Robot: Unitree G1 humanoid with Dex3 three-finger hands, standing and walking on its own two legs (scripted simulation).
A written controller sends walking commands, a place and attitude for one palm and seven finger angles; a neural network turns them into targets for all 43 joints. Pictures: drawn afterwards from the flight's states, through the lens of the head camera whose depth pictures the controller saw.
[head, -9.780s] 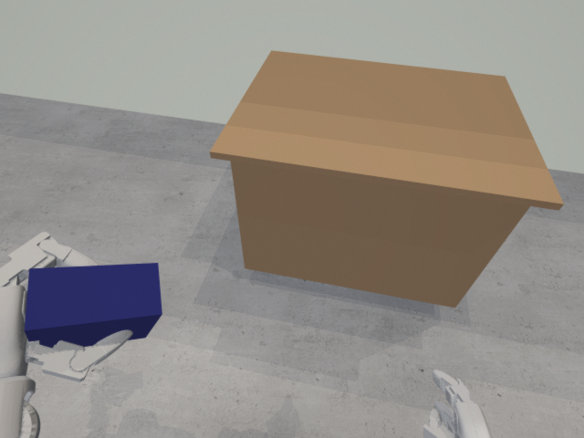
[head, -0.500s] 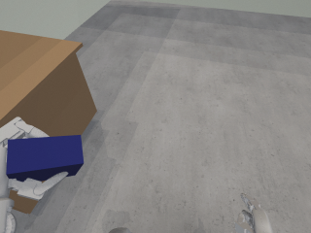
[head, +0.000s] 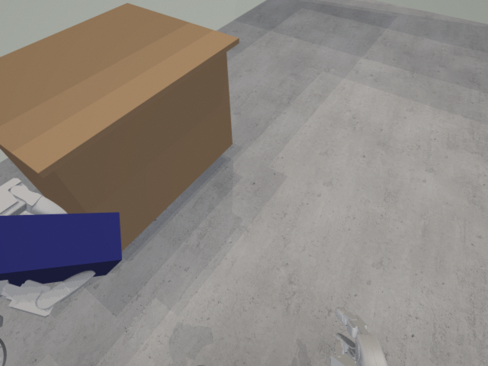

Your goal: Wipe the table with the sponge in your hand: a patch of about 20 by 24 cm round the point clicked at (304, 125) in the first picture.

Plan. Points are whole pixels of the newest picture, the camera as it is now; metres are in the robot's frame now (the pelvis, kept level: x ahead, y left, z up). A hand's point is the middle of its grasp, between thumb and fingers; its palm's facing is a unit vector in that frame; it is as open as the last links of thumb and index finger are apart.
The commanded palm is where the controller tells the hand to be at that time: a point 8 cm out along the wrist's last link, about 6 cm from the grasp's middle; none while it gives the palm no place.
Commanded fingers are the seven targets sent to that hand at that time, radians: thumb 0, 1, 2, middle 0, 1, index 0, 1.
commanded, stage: turn to face it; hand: left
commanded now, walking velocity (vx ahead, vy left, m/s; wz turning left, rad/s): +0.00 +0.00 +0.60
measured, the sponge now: (78, 249) +0.22 +0.22 +0.16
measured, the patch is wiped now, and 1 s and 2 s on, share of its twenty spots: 0.00 0.00 0.00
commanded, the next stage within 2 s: take the last steps up to it in 0.78 s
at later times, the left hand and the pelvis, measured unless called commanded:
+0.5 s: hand out of the picture +0.04 +0.28 +0.17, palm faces +0.61 -0.69 -0.39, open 9.7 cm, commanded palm -0.03 +0.30 +0.18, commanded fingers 0.00 0.10 1.30 -1.20 -1.60 -1.20 -1.60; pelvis -0.10 -0.01 -0.01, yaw +17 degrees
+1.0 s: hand out of the picture -0.09 +0.21 +0.17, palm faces +0.72 -0.54 -0.43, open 9.7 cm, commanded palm -0.16 +0.23 +0.18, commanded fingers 0.00 0.10 1.30 -1.20 -1.60 -1.20 -1.60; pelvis -0.17 -0.09 +0.00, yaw +29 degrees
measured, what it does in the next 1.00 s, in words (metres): walks backwards, turning left: right foot, then left foot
